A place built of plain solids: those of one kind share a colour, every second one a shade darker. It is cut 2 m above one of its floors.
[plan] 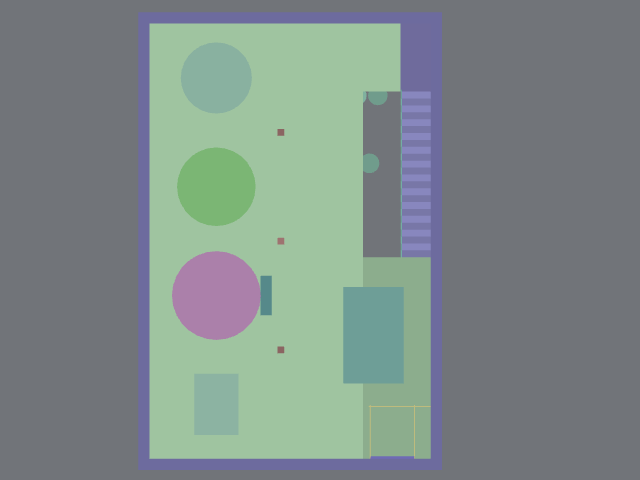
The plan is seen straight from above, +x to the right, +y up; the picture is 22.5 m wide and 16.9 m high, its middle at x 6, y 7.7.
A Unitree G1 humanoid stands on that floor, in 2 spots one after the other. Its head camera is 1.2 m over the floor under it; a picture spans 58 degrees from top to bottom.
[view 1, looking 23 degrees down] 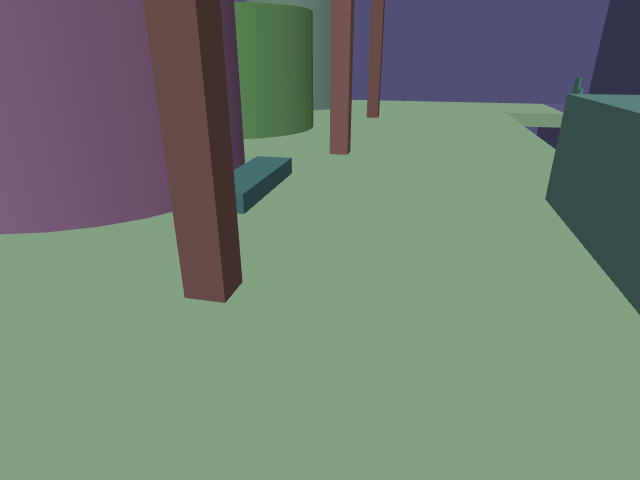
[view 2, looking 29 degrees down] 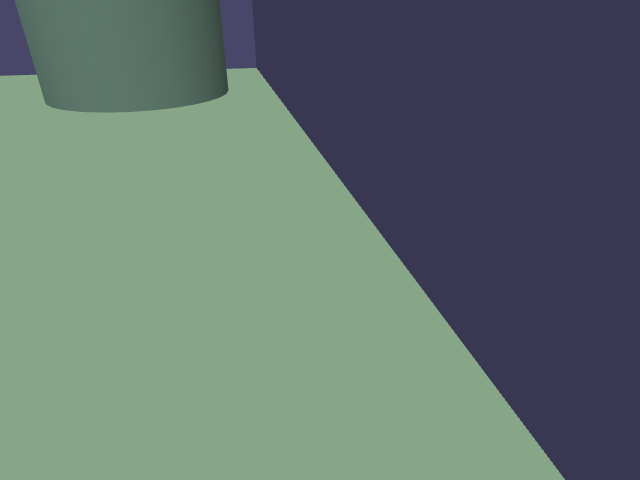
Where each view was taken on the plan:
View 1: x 5.67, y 1.90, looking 103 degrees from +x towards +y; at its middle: upper_floor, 3.07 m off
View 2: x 9.39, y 14.47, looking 167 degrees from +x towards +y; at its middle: upper_floor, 2.48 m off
